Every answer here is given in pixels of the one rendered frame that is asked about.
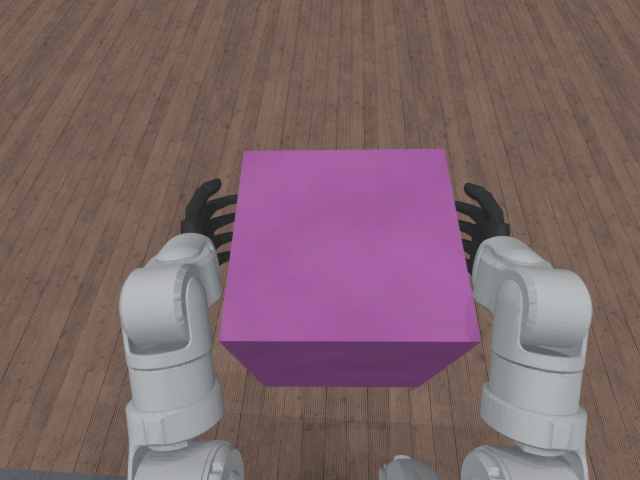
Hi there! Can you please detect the robot left hand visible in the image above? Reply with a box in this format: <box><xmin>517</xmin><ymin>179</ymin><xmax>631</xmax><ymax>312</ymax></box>
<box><xmin>181</xmin><ymin>178</ymin><xmax>238</xmax><ymax>266</ymax></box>

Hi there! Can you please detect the robot right hand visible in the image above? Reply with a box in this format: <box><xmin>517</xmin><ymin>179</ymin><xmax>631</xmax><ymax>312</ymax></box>
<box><xmin>454</xmin><ymin>183</ymin><xmax>510</xmax><ymax>276</ymax></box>

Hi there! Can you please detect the robot right thigh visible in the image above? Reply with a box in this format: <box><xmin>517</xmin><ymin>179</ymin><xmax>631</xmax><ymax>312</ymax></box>
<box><xmin>379</xmin><ymin>459</ymin><xmax>442</xmax><ymax>480</ymax></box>

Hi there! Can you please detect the right robot forearm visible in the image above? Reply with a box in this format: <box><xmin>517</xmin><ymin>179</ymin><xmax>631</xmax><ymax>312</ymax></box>
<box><xmin>472</xmin><ymin>236</ymin><xmax>592</xmax><ymax>480</ymax></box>

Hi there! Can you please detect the left robot forearm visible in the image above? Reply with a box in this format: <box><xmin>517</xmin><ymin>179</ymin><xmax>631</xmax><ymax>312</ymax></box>
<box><xmin>119</xmin><ymin>233</ymin><xmax>224</xmax><ymax>480</ymax></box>

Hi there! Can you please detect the robot right upper arm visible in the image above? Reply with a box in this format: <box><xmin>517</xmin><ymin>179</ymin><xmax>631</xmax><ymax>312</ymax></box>
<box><xmin>461</xmin><ymin>445</ymin><xmax>579</xmax><ymax>480</ymax></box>

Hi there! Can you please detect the robot left upper arm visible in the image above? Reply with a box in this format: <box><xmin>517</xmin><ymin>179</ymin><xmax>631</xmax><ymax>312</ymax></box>
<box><xmin>134</xmin><ymin>440</ymin><xmax>244</xmax><ymax>480</ymax></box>

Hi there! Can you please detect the carton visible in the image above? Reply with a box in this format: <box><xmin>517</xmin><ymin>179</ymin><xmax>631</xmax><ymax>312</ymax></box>
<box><xmin>219</xmin><ymin>149</ymin><xmax>481</xmax><ymax>387</ymax></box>

